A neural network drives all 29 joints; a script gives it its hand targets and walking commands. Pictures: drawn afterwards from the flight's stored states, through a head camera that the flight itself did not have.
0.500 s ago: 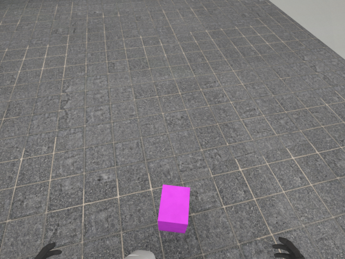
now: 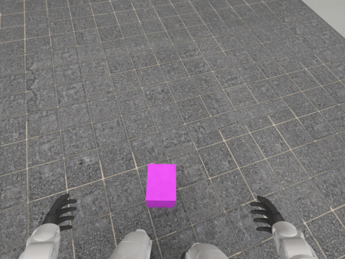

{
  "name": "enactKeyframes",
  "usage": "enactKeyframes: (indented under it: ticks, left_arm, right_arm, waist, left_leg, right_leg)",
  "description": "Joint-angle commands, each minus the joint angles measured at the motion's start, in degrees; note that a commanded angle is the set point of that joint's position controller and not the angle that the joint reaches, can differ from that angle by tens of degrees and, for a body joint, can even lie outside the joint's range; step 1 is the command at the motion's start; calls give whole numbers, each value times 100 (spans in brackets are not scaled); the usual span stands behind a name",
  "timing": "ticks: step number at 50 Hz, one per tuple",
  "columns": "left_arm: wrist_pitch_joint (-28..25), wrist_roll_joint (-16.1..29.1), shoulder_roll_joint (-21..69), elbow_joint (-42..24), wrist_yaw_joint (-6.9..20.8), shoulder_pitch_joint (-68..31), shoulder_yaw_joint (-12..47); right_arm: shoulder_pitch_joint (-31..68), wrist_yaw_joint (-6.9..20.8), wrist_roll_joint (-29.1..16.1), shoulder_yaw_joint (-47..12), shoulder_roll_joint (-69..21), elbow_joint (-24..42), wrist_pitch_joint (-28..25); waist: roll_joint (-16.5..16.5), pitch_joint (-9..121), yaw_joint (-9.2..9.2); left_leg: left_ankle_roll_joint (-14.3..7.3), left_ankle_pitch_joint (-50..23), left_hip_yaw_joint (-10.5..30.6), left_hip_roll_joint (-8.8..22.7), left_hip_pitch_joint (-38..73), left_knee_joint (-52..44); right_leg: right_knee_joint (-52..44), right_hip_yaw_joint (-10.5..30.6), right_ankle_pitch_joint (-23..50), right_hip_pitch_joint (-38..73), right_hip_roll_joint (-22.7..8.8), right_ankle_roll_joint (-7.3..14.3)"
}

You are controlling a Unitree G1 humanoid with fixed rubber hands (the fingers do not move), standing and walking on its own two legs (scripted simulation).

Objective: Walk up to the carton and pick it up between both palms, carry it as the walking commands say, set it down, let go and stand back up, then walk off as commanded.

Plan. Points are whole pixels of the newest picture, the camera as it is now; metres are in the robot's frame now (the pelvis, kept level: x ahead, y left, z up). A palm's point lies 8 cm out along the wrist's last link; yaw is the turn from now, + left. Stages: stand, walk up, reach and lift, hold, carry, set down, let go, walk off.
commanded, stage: reach and lift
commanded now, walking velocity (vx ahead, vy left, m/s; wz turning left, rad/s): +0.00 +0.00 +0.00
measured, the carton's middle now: (161, 186) +0.41 +0.04 -0.66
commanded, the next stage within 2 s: none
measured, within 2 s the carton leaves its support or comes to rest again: neither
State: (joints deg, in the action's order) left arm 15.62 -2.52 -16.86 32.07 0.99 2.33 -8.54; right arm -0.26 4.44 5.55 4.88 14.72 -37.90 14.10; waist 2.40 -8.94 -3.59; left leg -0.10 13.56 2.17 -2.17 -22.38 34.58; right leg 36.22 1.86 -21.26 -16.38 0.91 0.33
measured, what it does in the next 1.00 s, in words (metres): lowers itself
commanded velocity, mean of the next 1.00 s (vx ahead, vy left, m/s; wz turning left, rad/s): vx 0.00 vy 0.00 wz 0.00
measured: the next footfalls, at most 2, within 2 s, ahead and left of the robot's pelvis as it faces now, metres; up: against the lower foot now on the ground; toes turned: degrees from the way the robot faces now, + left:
none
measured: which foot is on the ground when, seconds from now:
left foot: down 0.00-1.00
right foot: down 0.00-1.00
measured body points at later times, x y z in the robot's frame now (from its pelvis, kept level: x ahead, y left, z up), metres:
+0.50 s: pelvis -0.04 +0.00 -0.04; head +0.13 +0.00 +0.37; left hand +0.22 +0.28 -0.15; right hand +0.30 -0.20 -0.16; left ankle +0.05 +0.11 -0.73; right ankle -0.02 -0.12 -0.73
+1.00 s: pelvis -0.05 +0.01 -0.08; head +0.23 +0.02 +0.27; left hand +0.37 +0.23 -0.21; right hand +0.42 -0.15 -0.21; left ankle +0.05 +0.11 -0.73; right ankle -0.02 -0.12 -0.73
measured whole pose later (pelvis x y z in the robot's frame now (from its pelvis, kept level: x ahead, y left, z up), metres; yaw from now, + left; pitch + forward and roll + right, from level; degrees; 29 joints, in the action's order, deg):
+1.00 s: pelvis -0.05 +0.01 -0.08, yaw -2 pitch +35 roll -2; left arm 8.5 0.1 -8.7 42.2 -3.5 -46.3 -16.7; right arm 51.7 -3.9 1.5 11.4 10.9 -46.8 9.5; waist 0.2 -3.8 -5.2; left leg -0.6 14.1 1.8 -0.7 -77.6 56.9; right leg 59.6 1.6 -22.6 -71.9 3.1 -0.9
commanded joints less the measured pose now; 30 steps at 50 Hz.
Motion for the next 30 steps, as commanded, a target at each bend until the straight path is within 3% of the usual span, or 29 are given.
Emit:
enactKeyframes:
  ticks: [1,5,11,14,18,21,25,30]
  left_arm:
    - [-157,-285,-899,-251,-84,362,-705]
    - [-290,-58,-625,-48,-149,408,-697]
    - [-718,527,-273,-465,-259,-306,-407]
    - [-772,620,-349,-658,-288,-732,-407]
    - [-718,625,-562,-810,-210,-1435,-481]
    - [-582,591,-700,-662,-95,-2166,-544]
    - [-323,486,-697,-471,-18,-3297,-583]
    - [-85,409,-492,-119,23,-4467,-626]
  right_arm:
    - [435,20,-7,341,1242,854,-126]
    - [748,93,-144,114,1285,1028,-251]
    - [1132,33,-188,102,1277,787,-637]
    - [1347,-84,-231,96,1120,603,-630]
    - [1949,-305,-187,228,989,659,-556]
    - [2637,-472,-149,339,870,717,-405]
    - [3546,-588,-230,434,673,559,-123]
    - [4783,-600,-327,455,551,457,107]
  waist:
    - [-724,1606,-583]
    - [-469,2287,-760]
    - [-216,3297,-217]
    - [-119,3734,-148]
    - [144,4115,6]
    - [410,3816,80]
    - [86,3435,56]
    - [-400,3614,-38]
  left_leg:
    - [367,-1332,-401,123,974,145]
    - [322,-2479,-218,112,903,486]
    - [354,-4171,259,204,1489,1166]
    - [308,-4219,398,275,1626,1328]
    - [192,-3326,228,229,779,1456]
    - [88,-1777,-21,167,-391,1380]
    - [160,-308,-209,135,-1188,1287]
    - [183,254,-375,134,-1305,1448]
  right_leg:
    - [-251,122,934,-667,9,-92]
    - [150,87,1380,-1059,98,-188]
    - [743,-143,1843,-2631,292,-125]
    - [766,-125,1732,-3202,228,-77]
    - [819,36,1771,-2927,101,-94]
    - [857,133,1270,-2610,-16,-138]
    - [810,152,151,-2588,-83,-148]
    - [916,56,-498,-2932,8,-85]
